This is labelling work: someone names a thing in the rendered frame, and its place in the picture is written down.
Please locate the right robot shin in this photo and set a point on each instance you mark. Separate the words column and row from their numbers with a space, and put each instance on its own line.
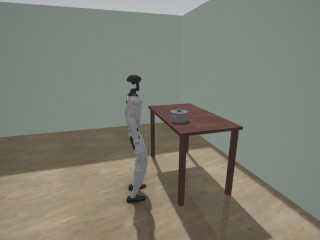
column 137, row 182

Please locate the lid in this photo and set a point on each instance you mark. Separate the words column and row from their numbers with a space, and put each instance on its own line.
column 182, row 112

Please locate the pot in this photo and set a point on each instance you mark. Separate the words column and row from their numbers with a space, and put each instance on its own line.
column 179, row 118

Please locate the right robot hand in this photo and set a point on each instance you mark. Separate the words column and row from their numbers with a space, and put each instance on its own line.
column 138, row 151

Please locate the right robot foot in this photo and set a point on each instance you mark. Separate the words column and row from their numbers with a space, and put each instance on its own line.
column 138, row 198

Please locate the robot right forearm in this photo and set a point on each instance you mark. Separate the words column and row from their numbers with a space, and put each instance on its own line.
column 133, row 130

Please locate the table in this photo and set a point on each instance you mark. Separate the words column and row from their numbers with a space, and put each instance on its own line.
column 199, row 121

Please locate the right robot upper arm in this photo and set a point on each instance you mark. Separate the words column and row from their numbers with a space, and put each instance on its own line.
column 134, row 103

